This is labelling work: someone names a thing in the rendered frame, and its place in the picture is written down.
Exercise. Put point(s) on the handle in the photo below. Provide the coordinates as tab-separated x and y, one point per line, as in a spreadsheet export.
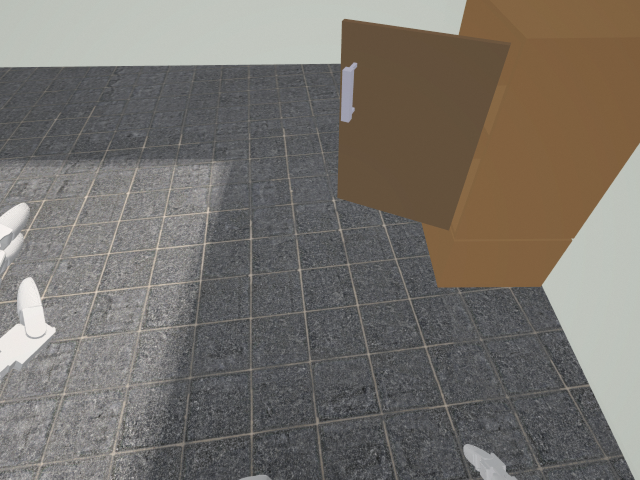
347	93

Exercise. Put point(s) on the cupboard door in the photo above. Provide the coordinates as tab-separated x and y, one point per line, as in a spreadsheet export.
421	99

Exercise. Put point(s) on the robot right hand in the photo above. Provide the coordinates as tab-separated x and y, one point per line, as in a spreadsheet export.
489	466

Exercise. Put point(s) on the robot left hand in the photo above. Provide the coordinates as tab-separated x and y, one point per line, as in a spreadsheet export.
25	340

